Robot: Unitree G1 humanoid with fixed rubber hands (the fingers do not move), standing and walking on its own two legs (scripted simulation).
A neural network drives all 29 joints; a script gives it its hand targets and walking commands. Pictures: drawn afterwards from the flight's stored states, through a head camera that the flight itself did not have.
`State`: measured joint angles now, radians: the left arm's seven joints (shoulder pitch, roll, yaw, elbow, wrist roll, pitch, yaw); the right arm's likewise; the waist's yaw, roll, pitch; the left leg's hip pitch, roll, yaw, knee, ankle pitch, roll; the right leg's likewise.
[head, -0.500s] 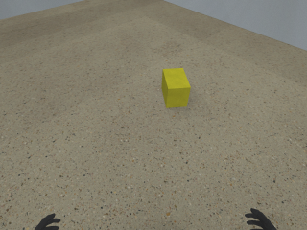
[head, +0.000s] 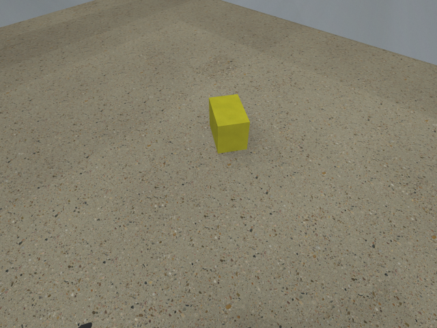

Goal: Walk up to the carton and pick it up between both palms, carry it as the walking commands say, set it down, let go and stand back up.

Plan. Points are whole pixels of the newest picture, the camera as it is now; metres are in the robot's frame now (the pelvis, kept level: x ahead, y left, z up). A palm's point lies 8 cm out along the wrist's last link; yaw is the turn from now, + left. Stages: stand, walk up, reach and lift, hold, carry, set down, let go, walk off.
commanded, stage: walk up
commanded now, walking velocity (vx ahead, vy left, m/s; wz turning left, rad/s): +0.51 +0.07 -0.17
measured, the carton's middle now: (227, 123) +1.41 -0.09 -0.67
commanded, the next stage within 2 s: none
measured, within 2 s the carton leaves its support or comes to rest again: neither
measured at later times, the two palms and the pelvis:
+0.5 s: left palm out of the picture +0.10 +0.25 -0.13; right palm (301, 214) +0.41 -0.21 -0.13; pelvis +0.22 +0.00 -0.02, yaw -2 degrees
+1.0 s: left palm (157, 157) +0.63 +0.19 -0.13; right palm (323, 234) +0.36 -0.26 -0.14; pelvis +0.47 -0.03 -0.01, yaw -2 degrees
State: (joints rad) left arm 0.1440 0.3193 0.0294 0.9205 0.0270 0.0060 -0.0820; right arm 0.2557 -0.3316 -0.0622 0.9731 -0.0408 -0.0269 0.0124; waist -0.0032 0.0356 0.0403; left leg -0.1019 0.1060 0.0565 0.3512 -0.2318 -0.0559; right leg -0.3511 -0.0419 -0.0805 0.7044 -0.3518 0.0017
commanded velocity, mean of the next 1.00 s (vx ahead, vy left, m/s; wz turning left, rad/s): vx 0.50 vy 0.01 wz -0.04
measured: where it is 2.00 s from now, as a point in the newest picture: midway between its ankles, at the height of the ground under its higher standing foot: (226, 206)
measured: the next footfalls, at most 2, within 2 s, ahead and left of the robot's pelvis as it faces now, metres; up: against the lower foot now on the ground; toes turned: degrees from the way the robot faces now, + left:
right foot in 0.06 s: +0.07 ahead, -0.15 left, +0.00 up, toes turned -7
left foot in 0.52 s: +0.39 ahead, +0.12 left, +0.00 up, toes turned +6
